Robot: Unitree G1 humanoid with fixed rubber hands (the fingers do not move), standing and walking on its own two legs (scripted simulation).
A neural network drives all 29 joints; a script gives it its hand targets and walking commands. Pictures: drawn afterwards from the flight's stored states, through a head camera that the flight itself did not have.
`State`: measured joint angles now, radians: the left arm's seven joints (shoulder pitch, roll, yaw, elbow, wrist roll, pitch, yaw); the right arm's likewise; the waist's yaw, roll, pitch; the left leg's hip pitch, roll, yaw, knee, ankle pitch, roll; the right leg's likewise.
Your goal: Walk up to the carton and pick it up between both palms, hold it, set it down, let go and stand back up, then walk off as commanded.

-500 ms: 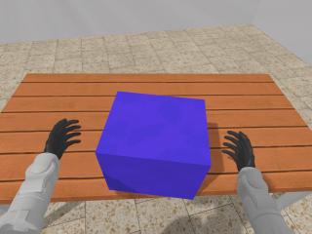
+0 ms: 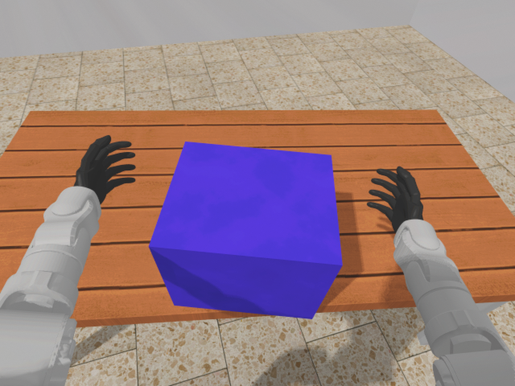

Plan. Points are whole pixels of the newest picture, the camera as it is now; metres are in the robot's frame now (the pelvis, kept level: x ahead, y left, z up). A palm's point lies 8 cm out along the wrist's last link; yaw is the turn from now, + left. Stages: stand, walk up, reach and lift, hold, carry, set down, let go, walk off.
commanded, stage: reach and lift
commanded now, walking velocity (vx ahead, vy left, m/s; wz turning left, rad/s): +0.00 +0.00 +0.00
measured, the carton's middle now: (250, 232) +0.42 +0.00 -0.07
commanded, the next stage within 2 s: none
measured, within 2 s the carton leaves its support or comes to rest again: neither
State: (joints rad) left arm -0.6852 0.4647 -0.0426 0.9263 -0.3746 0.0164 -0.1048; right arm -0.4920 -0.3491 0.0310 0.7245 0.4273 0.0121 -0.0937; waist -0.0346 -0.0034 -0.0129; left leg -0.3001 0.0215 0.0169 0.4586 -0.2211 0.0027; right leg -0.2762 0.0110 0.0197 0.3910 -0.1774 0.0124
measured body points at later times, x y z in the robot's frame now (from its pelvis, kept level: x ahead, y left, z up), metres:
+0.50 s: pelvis -0.01 -0.01 -0.01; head +0.05 +0.02 +0.43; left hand +0.43 +0.25 +0.04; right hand +0.39 -0.23 +0.03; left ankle +0.01 +0.11 -0.74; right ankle +0.01 -0.13 -0.74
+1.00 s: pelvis -0.03 -0.01 -0.06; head +0.08 +0.02 +0.37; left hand +0.43 +0.23 -0.04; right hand +0.40 -0.23 -0.04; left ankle +0.01 +0.11 -0.74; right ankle +0.01 -0.13 -0.74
